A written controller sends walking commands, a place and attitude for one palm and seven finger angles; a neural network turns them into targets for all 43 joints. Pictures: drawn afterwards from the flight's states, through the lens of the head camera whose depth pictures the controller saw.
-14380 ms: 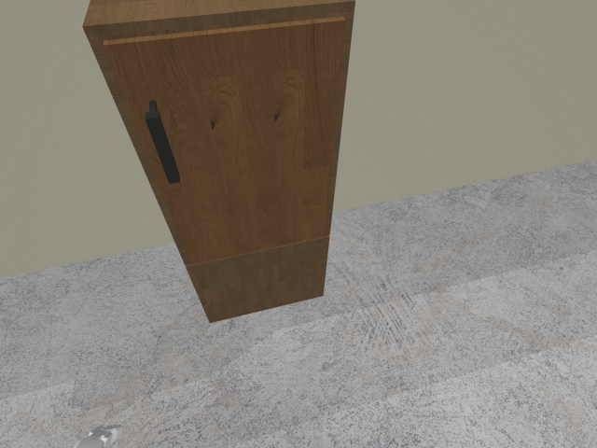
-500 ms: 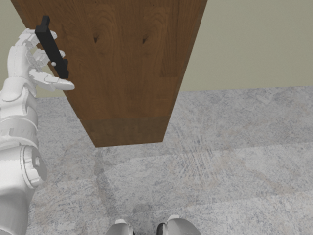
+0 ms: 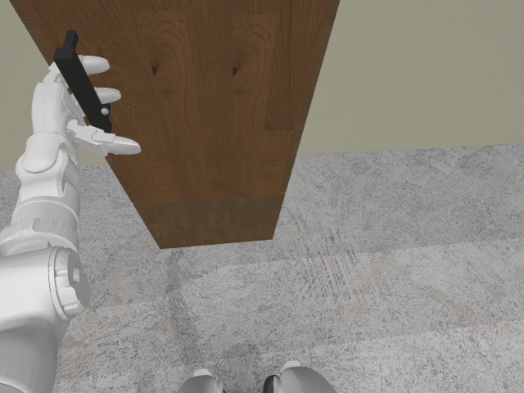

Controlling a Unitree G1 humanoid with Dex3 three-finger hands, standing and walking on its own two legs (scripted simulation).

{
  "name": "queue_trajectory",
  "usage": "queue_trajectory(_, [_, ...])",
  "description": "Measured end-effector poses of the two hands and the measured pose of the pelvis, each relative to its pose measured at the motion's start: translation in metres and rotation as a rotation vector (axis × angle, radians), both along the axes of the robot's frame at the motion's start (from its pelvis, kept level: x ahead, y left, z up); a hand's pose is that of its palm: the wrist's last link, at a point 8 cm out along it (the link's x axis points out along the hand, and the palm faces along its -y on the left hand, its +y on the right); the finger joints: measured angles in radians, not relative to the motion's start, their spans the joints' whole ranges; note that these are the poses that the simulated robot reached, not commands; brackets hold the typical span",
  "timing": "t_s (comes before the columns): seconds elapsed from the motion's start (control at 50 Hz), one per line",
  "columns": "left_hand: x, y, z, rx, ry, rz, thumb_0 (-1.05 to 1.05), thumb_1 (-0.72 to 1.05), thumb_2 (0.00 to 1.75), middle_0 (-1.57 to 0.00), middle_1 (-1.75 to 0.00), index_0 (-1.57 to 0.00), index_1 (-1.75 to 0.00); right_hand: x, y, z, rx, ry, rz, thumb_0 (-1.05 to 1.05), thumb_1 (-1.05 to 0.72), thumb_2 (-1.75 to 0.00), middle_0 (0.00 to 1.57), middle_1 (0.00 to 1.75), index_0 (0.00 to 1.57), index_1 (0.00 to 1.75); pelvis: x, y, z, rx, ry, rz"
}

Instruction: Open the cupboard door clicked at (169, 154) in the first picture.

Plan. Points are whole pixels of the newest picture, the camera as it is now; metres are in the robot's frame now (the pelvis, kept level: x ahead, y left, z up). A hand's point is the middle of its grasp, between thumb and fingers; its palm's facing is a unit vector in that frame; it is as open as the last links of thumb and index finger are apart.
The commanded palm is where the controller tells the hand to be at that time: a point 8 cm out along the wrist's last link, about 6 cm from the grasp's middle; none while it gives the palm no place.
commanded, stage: slide the fingers in behind the handle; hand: left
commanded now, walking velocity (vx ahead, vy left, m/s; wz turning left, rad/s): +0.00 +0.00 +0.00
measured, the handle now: (88, 86) +0.55 +0.22 +0.10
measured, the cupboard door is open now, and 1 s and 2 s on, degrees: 0 1 40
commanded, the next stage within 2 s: close the thumb around the handle in 0.30 s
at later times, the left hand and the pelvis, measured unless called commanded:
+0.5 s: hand (103, 112) +0.50 +0.19 +0.10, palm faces +0.03 -1.00 -0.01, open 13.8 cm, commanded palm +0.47 +0.24 +0.10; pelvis +0.00 +0.00 +0.00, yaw -1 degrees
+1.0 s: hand (103, 113) +0.50 +0.19 +0.10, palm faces +0.04 -1.00 -0.01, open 5.9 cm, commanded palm +0.48 +0.23 +0.10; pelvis -0.01 +0.00 +0.00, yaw +0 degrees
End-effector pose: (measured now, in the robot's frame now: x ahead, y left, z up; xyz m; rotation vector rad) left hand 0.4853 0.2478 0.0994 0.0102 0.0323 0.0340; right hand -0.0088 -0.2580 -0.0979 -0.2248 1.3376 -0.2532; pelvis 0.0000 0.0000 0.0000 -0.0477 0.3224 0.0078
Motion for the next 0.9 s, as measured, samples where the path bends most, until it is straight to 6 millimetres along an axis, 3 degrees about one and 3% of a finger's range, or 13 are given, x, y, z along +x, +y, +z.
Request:
queue_trajectory(0.52, [-0.008,-0.001,0.004,0.005,-0.02,0.0,-0.01,-0.45,0.32,-0.3,-1.2,-0.29,-1.21,0.007,0.003,0.0,0.006,-0.026,-0.011,0.0,-0.91,-0.9,0.2,0.3,0.2,0.3,0.003,0.004,0.003,0.003,-0.016,-0.011])
queue_trajectory(0.66, [-0.012,-0.001,0.005,0.007,-0.017,0.002,-0.01,-0.2,0.43,-0.32,-1.23,-0.3,-1.24,0.009,0.004,-0.001,0.009,-0.036,-0.002,0.0,-0.91,-0.9,0.2,0.3,0.2,0.3,0.001,0.005,0.003,0.004,-0.026,-0.006])
queue_trajectory(0.9, [-0.009,0.0,0.004,0.009,-0.015,0.0,0.0,0.43,0.7,-0.37,-1.3,-0.36,-1.3,0.004,0.002,-0.001,-0.005,-0.035,0.006,0.0,-0.91,-0.9,0.2,0.3,0.2,0.3,-0.005,0.005,0.001,0.003,-0.017,-0.001])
